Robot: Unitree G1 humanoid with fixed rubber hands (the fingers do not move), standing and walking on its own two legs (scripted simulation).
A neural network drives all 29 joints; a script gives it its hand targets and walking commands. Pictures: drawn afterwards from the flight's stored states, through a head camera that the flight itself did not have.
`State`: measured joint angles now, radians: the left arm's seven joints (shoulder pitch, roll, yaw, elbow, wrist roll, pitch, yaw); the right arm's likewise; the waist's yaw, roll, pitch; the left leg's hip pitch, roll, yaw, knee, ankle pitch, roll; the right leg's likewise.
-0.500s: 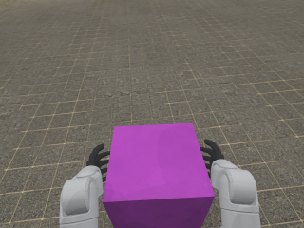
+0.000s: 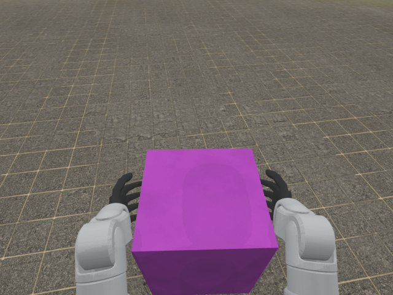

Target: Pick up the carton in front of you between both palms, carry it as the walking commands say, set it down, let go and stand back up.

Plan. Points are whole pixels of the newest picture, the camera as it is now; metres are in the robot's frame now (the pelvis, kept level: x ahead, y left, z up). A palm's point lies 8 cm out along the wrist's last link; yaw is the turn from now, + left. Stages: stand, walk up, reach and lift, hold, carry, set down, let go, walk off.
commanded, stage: carry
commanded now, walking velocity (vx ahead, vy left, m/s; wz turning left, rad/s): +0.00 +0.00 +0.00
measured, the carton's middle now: (200, 224) +0.28 +0.00 +0.02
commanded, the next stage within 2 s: hold in 1.82 s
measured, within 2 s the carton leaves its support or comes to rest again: neither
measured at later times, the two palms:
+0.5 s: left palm (130, 218) +0.26 +0.13 +0.09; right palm (291, 213) +0.26 -0.17 +0.09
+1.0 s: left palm (134, 242) +0.23 +0.12 +0.06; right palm (297, 238) +0.23 -0.18 +0.06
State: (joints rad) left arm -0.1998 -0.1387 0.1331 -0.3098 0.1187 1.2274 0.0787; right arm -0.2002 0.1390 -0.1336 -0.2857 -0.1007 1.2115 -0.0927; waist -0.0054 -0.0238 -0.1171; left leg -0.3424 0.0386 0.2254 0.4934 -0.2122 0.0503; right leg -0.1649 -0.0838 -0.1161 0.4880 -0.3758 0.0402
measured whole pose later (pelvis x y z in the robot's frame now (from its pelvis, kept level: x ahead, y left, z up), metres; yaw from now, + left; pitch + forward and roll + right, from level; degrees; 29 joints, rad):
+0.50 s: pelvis +0.00 -0.02 -0.01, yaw +0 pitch +2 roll +0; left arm -0.18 -0.14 0.13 -0.28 0.12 1.23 0.08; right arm -0.18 0.14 -0.12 -0.27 -0.11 1.23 -0.09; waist 0.00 -0.01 -0.13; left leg -0.36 0.08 0.21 0.58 -0.26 0.02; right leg -0.17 -0.05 -0.13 0.55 -0.42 0.01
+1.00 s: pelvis -0.04 -0.02 +0.00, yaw +0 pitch +1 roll +0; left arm -0.17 -0.13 0.13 -0.04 0.18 1.00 0.04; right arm -0.17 0.13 -0.13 -0.03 -0.18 1.00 -0.05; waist 0.00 -0.01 -0.12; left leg -0.37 0.09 0.20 0.51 -0.16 0.02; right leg -0.20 -0.03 -0.13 0.53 -0.35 -0.01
